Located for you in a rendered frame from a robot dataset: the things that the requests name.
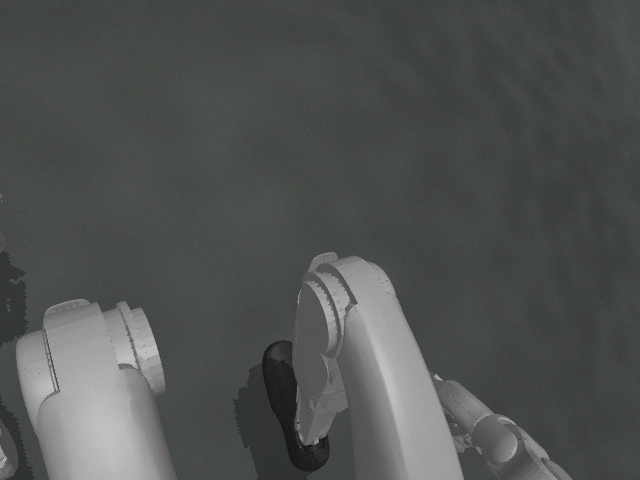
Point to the left robot arm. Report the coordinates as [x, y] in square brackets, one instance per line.
[8, 454]

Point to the right robot foot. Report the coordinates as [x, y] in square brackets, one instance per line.
[281, 387]

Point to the right robot hand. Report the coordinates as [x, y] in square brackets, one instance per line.
[466, 410]

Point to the right robot arm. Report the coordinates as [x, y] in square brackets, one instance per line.
[510, 453]

